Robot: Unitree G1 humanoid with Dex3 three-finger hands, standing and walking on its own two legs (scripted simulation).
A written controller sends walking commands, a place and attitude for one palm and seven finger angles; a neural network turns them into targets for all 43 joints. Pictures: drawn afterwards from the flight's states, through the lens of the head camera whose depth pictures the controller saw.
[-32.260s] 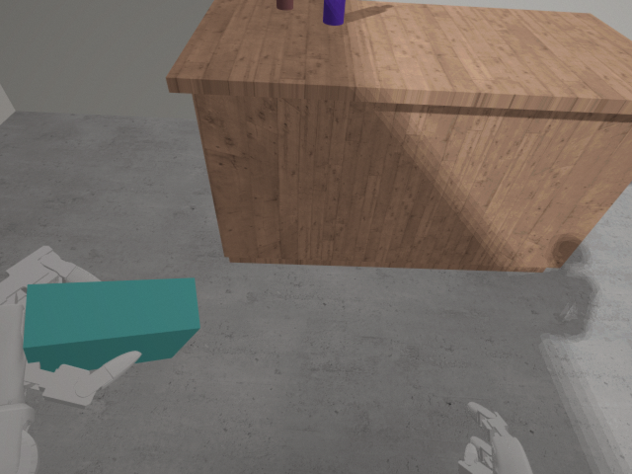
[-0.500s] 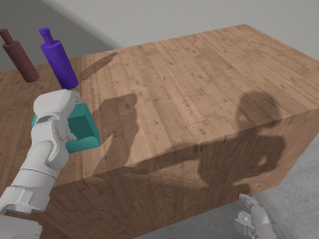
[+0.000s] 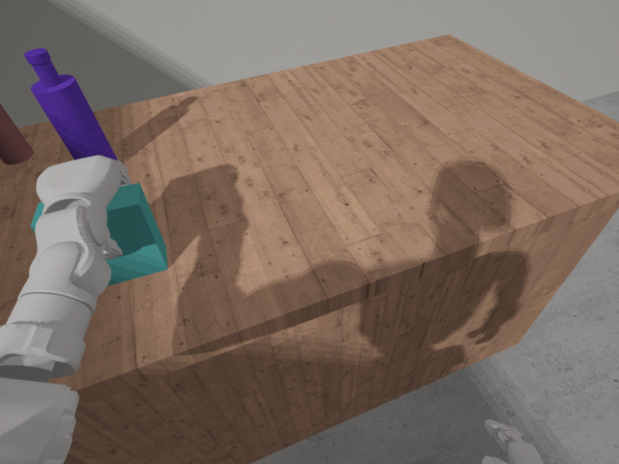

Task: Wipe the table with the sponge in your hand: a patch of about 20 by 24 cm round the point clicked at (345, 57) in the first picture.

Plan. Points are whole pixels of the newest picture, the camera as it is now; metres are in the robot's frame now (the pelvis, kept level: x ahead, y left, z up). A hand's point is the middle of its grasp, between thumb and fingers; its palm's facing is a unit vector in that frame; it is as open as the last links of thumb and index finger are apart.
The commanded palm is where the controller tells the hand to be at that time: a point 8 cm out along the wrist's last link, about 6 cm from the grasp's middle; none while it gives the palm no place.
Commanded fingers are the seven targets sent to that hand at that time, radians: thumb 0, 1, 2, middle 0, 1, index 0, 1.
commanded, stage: wipe forward along the middle lane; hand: left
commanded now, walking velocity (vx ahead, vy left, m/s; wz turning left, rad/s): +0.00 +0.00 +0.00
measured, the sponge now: (114, 250) +0.37 +0.31 +0.09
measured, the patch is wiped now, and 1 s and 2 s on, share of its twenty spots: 0.95 0.95 0.95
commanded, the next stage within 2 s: slide back across to the first lane in 0.78 s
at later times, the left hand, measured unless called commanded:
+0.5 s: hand (96, 201) +0.40 +0.33 +0.15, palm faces -0.09 -0.03 -1.00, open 9.4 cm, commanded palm +0.39 +0.33 +0.19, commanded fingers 0.00 0.10 1.30 -1.20 -1.60 -1.20 -1.60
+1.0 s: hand (92, 181) +0.44 +0.36 +0.15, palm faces -0.11 +0.01 -0.99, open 9.4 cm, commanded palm +0.42 +0.36 +0.20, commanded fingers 0.00 0.10 1.30 -1.20 -1.60 -1.20 -1.60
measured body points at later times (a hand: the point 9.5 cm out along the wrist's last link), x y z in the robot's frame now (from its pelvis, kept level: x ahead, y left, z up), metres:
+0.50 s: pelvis +0.00 +0.00 +0.00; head +0.01 -0.02 +0.45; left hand +0.40 +0.33 +0.20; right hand +0.13 -0.26 -0.12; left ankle +0.02 +0.13 -0.74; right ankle -0.03 -0.11 -0.74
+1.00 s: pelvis +0.00 +0.02 +0.00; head +0.04 +0.01 +0.45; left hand +0.44 +0.35 +0.20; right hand +0.06 -0.26 -0.13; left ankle +0.02 +0.13 -0.74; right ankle -0.03 -0.10 -0.74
